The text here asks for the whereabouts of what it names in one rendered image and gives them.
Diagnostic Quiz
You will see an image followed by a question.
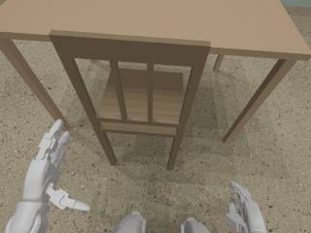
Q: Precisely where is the robot left hand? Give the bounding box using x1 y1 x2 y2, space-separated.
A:
22 119 91 212

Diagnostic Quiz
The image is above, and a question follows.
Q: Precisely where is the robot left shin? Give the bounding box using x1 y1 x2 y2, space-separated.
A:
131 211 140 216

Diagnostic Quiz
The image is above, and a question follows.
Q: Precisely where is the chair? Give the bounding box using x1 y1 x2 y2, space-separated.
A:
49 29 211 171

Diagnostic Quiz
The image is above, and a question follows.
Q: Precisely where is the left robot thigh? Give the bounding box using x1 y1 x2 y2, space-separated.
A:
113 214 147 233

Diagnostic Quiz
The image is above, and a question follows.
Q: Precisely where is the robot right hand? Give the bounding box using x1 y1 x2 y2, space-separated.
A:
226 181 267 233

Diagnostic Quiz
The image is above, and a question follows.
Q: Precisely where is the table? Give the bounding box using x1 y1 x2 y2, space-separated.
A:
0 0 311 145

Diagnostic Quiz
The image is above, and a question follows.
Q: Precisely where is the left robot forearm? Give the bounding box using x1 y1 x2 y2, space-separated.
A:
4 200 50 233

